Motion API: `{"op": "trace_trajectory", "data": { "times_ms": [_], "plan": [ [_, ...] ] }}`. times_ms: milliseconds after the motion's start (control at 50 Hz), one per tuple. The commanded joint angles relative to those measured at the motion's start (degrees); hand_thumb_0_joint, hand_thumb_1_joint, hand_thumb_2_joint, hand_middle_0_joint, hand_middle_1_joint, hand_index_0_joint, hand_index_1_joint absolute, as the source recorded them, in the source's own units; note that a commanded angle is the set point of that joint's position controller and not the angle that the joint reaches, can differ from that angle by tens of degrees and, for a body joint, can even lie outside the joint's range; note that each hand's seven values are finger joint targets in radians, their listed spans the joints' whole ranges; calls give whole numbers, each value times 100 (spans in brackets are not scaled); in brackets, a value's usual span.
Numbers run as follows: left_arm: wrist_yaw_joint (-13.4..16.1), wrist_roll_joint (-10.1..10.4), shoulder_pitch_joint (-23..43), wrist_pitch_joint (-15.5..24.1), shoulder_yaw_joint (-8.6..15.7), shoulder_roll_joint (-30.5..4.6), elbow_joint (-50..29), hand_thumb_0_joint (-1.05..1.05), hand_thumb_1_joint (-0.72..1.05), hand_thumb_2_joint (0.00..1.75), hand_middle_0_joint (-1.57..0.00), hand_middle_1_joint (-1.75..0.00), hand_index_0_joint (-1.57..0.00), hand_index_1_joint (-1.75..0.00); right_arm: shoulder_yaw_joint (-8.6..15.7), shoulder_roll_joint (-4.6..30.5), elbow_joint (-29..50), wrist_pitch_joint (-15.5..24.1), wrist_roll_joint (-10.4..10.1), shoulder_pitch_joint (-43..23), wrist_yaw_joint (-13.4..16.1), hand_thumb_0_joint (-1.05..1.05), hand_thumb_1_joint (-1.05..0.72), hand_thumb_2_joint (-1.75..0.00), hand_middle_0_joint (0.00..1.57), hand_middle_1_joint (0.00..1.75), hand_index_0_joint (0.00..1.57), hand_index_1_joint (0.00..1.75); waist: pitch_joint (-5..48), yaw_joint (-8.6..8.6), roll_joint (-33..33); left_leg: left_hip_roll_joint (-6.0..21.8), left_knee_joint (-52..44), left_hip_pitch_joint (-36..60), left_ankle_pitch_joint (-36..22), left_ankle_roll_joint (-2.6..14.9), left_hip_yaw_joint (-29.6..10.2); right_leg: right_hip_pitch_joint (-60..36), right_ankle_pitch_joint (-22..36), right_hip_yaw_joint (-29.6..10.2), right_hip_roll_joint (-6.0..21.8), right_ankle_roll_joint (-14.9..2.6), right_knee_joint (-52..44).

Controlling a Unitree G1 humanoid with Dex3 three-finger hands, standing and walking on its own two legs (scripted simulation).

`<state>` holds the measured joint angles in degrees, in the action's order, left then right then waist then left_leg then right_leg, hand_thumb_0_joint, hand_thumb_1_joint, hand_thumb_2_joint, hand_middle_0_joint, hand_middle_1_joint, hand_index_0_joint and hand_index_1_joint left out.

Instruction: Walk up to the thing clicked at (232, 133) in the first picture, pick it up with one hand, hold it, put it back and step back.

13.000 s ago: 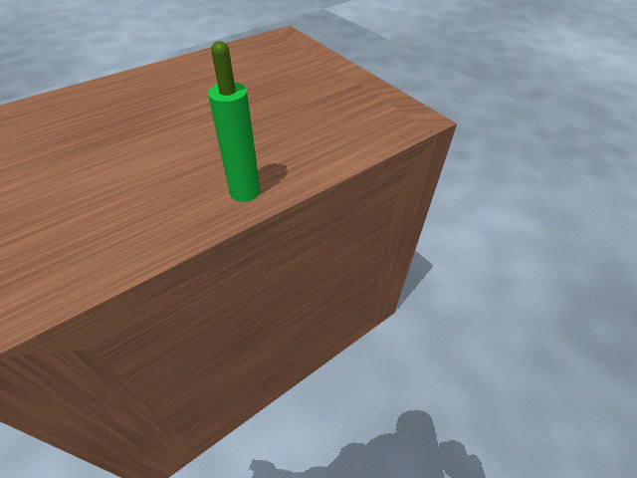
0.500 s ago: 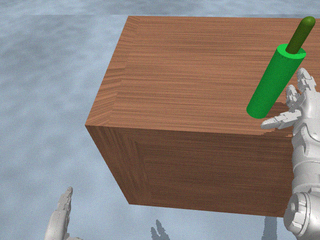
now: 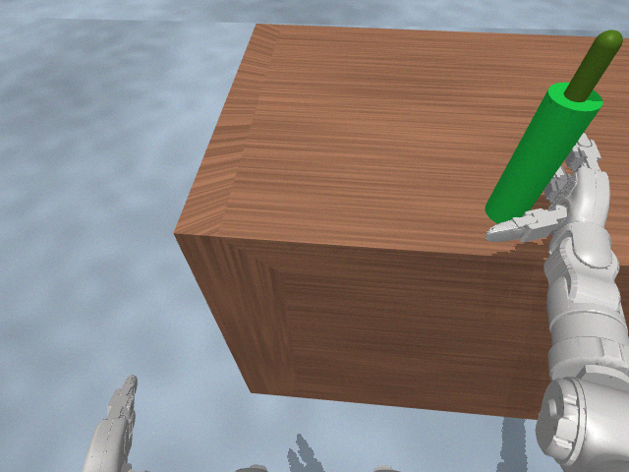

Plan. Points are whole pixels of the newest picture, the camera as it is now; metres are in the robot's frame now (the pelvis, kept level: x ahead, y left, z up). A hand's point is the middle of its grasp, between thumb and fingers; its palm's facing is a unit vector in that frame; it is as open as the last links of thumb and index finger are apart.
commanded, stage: close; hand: right
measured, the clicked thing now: (546, 142) +0.45 -0.24 +0.18
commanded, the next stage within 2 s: settle in 0.60 s
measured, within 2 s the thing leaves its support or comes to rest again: leaves its support in 0.86 s
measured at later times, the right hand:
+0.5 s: hand (518, 186) +0.46 -0.25 +0.11, palm faces +0.27 +0.96 +0.00, open 10.8 cm
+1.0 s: hand (529, 165) +0.46 -0.25 +0.14, palm faces +0.28 +0.96 +0.00, open 7.2 cm
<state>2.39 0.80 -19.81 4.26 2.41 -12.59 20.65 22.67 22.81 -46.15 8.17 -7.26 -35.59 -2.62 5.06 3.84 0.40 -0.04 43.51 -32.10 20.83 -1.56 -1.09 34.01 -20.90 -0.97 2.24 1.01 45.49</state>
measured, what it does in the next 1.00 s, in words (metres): stands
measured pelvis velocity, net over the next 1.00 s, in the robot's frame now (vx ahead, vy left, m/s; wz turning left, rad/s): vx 0.02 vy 0.00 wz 0.00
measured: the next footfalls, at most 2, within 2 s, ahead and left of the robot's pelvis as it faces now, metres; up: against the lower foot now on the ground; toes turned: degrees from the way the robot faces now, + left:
none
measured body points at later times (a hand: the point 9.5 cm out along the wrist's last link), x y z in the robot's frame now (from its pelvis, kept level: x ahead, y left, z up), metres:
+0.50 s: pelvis +0.01 +0.00 +0.00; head +0.06 -0.01 +0.45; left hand +0.15 +0.26 -0.06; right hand +0.44 -0.30 +0.11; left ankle +0.01 +0.14 -0.71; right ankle +0.02 -0.13 -0.71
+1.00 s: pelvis +0.02 +0.00 +0.00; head +0.06 -0.01 +0.45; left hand +0.16 +0.25 -0.05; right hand +0.44 -0.30 +0.14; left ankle +0.01 +0.14 -0.71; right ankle +0.02 -0.13 -0.71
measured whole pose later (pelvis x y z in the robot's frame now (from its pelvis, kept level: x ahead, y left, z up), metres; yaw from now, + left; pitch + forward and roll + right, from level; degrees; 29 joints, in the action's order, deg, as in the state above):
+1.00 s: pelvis +0.02 +0.00 +0.00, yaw +0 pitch +10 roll +1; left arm 1.9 0.5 -19.0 3.9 2.2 -13.2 20.7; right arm 23.4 23.7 -48.0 8.1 -6.6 -38.7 -2.8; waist 5.8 4.1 0.7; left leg 0.1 41.2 -30.5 21.0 -1.9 -1.2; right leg 32.8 -21.5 -0.7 2.1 0.8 43.9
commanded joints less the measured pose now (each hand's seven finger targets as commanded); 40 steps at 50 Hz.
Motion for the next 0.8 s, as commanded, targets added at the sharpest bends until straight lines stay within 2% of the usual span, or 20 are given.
{"op": "trace_trajectory", "data": {
  "times_ms": [0, 60, 80, 120, 140, 160, 200, 220, 240, 260, 380, 420, 460, 500, 520, 620, 640, 680, 720, 780],
  "plan": [
    [117, 35, 442, 377, 403, -831, -913, 0, -55, 6, -5, -5, -5, -6, 184, 1653, 1295, 465, 5, -3009, -32, 0, 60, -9, 49, 29, 50, 29, 1897, 129, 184, -51, -536, 515, -1349, 94, 126, -1154, 1178, 113, -100, -206, -510],
    [142, 26, 311, 410, 410, -892, -902, 0, -56, 6, -5, -5, -5, -6, 165, 1744, 1063, 461, 23, -3144, -118, 0, 58, -10, 56, 32, 57, 32, 2136, 251, 335, -56, -515, 515, -1514, 87, 127, -1307, 1311, 113, -114, -192, -441],
    [126, 17, 168, 402, 212, -702, -784, 0, -55, 6, -5, -5, -5, -5, 96, 1703, 1224, 485, 32, -3351, -132, 0, 58, -11, 59, 34, 60, 34, 2194, 169, 413, -38, -519, 557, -1495, 89, 92, -1293, 1285, 138, -130, -184, -441],
    [135, 13, 146, 414, 276, -842, -822, 0, -55, 6, -5, -5, -5, -5, 370, 2024, 836, 450, 32, -3105, -130, 0, 55, -13, 67, 38, 67, 39, 2243, 150, 449, -39, -548, 657, -1483, 76, 105, -1266, 1279, 149, -144, -175, -460],
    [106, 2, 78, 404, 157, -667, -639, 0, -55, 6, -5, -5, -5, -5, 165, 1766, 750, 447, 44, -3190, -167, 0, 55, -13, 70, 40, 71, 40, 2117, 192, 495, -56, -525, 534, -1516, 82, 123, -1218, 1323, 141, -142, -171, -455],
    [90, -15, 47, 406, 236, -789, -643, 0, -55, 6, -5, -5, -5, -5, 355, 1939, 481, 420, 41, -3039, -173, 0, 54, -15, 73, 42, 73, 42, 2118, 190, 574, -67, -519, 472, -1495, 94, 152, -1193, 1330, 124, -139, -155, -465],
    [52, -26, 270, 433, 170, -740, -823, 0, -55, 6, -5, -5, -5, -5, 326, 1857, 488, 427, 30, -3002, -207, 0, 53, -16, 77, 45, 78, 46, 2189, 106, 675, -88, -480, 519, -1610, 110, 202, -1296, 1594, 110, -129, -114, -482],
    [40, -28, 123, 416, 221, -787, -771, 0, -55, 6, -5, -5, -5, -5, 213, 1773, 612, 439, 36, -3115, -232, 0, 51, -20, 79, 49, 80, 49, 2252, 139, 603, -113, -456, 437, -1597, 128, 221, -1332, 1677, 82, -105, -108, -476],
    [40, -23, 264, 419, 339, -917, -899, 0, -55, 6, -5, -5, -5, -5, 370, 1950, 430, 429, 43, -2833, -222, 0, 48, -24, 82, 53, 83, 53, 2167, 41, 547, -100, -471, 544, -1584, 126, 230, -1217, 1628, 99, -119, -110, -490],
    [21, -31, 145, 402, 264, -796, -815, 0, -55, 5, -5, -5, -5, -5, 113, 1593, 530, 451, 20, -2876, -256, 0, 45, -27, 85, 56, 86, 56, 2087, 77, 571, -108, -477, 543, -1547, 133, 239, -1223, 1582, 109, -116, -103, -515],
    [50, 3, 314, 371, 587, -1099, -1096, 0, -56, 5, -5, -5, -5, -5, 362, 1757, 698, 532, -47, -2511, -165, 0, 26, -50, 96, 76, 97, 76, 2306, 44, 192, -132, -474, 726, -1560, 119, 261, -1180, 1569, 88, -102, -146, -531],
    [52, 10, 239, 343, 510, -986, -1139, 0, -55, 5, -5, -5, -5, -5, 376, 1866, 1259, 619, -47, -2838, -95, 0, 16, -59, 103, 84, 104, 84, 2478, -19, 368, -103, -452, 846, -1716, 123, 221, -1277, 1703, 128, -123, -145, -504],
    [72, 8, 112, 336, 403, -852, -1175, 0, -55, 5, -5, -5, -5, -5, 178, 1430, 1130, 615, -65, -2648, -58, 0, 7, -67, 107, 91, 109, 91, 2317, 115, 179, -124, -461, 762, -1816, 111, 247, -1366, 1794, 112, -107, -157, -490],
    [78, -2, -37, 321, 348, -751, -876, 0, -55, 5, -5, -5, -5, -5, 230, 1531, 1179, 671, -40, -2822, -8, 0, -2, -75, 113, 98, 114, 98, 2208, 145, 346, -98, -467, 636, -1884, 107, 204, -1374, 1825, 132, -116, -169, -449],
    [66, -15, -54, 324, 159, -584, -840, 0, -56, 5, -5, -5, -5, -5, 34, 1236, 914, 654, -30, -2759, -11, 0, -6, -78, 116, 100, 117, 100, 1889, 231, 276, -113, -505, 490, -1765, 104, 211, -1270, 1708, 129, -110, -176, -474],
    [57, -58, -154, 307, 442, -917, -649, 0, -54, 4, -5, -5, -5, -4, 477, 1866, 668, 638, 85, -2447, 31, 0, -29, -89, 125, 109, 125, 109, 1876, 127, 637, -87, -438, 458, -1817, 122, 200, -1323, 1897, 125, -109, -117, -461],
    [21, -60, -48, 307, 321, -770, -704, 0, -54, 4, -5, -5, -5, -5, 248, 1590, 856, 660, 70, -2536, -9, 0, -32, -97, 124, 115, 125, 115, 1882, 128, 735, -88, -429, 417, -1796, 130, 202, -1313, 1925, 121, -105, -112, -438],
    [22, -65, -134, 307, 521, -941, -798, 0, -54, 4, -5, -5, -5, -4, 236, 1563, 1048, 664, 51, -2583, -109, 0, -39, -107, 129, 123, 130, 123, 2342, 205, 697, -111, -372, 444, -2060, 127, 233, -1638, 2400, 83, -69, -91, -344],
    [-32, -55, 82, 335, 292, -811, -1045, 0, -57, 7, -6, -6, -6, -7, 52, 1365, 1233, 623, -3, -2515, -212, 0, -42, -122, 128, 132, 130, 132, 2499, 102, 722, -149, -343, 502, -2060, 140, 308, -1818, 2847, 14, -26, -36, -342],
    [4, -15, 312, 319, 468, -937, -1022, 0, -57, 7, -6, -6, -5, -6, 285, 1658, 1413, 624, -67, -2941, -183, 0, -52, -134, 135, 143, 138, 143, 2728, 12, 645, -140, -344, 651, -2120, 145, 293, -1883, 2819, 12, -40, -44, -347]
  ]
}}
